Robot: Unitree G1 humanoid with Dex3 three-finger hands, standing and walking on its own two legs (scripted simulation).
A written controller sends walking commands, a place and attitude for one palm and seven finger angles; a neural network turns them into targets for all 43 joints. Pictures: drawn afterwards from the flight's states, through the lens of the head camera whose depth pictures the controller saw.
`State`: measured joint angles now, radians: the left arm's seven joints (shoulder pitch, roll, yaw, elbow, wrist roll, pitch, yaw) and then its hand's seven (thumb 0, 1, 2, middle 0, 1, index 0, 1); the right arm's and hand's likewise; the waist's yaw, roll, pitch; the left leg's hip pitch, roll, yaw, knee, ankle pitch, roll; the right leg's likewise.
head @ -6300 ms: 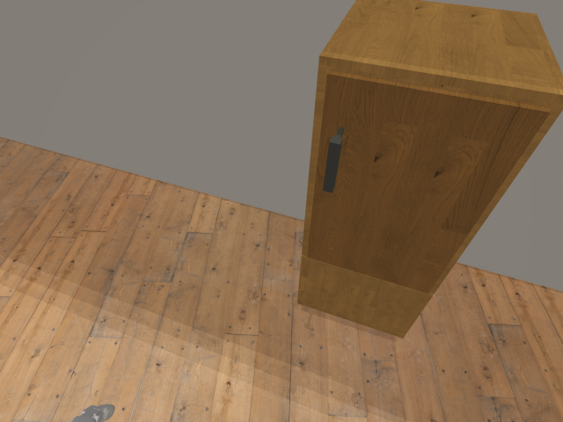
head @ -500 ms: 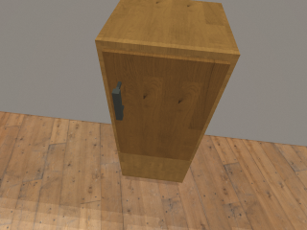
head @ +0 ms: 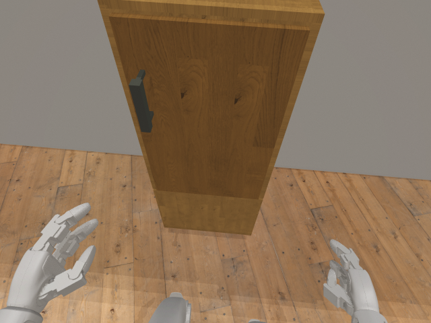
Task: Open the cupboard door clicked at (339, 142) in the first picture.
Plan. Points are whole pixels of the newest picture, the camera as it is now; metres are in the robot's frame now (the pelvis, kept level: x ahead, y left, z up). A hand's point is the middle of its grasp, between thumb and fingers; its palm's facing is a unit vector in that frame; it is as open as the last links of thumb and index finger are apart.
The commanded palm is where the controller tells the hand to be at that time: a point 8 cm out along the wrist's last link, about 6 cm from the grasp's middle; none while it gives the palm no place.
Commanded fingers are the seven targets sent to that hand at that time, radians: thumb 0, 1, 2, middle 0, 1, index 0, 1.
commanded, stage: raise the hand with hooked fingers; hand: left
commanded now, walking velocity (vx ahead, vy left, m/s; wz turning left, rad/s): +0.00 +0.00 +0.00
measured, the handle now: (144, 101) +0.55 +0.20 +0.09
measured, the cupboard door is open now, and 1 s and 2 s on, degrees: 0 0 0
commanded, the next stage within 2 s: move the hooked fingers beside the handle in 1.74 s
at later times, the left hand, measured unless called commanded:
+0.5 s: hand (53, 240) +0.23 +0.28 +0.06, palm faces +0.00 -1.00 -0.04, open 11.2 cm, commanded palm +0.21 +0.33 +0.07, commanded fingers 0.00 -0.13 0.46 -0.27 -0.96 -0.27 -0.96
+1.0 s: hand (29, 214) +0.26 +0.31 +0.09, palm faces +0.01 -1.00 -0.05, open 13.8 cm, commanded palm +0.24 +0.36 +0.10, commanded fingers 0.00 -0.50 0.30 -0.30 -1.20 -0.30 -1.20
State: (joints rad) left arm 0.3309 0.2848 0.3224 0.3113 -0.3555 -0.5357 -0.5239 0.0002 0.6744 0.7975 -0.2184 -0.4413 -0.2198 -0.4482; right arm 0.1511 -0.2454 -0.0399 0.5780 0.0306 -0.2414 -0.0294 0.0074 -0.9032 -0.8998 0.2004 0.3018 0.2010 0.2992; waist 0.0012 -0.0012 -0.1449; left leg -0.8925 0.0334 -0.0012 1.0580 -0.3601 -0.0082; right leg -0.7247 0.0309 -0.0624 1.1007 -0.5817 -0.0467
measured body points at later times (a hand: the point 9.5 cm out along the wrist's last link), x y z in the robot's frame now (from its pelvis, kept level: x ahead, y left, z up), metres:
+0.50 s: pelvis +0.00 +0.03 +0.01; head +0.06 +0.05 +0.46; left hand +0.23 +0.34 +0.06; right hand +0.14 -0.22 -0.07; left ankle +0.08 +0.12 -0.66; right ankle -0.02 -0.09 -0.66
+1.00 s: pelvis +0.00 +0.05 +0.03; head +0.03 +0.08 +0.48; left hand +0.25 +0.37 +0.10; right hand +0.18 -0.18 -0.03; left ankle +0.08 +0.12 -0.66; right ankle -0.02 -0.09 -0.66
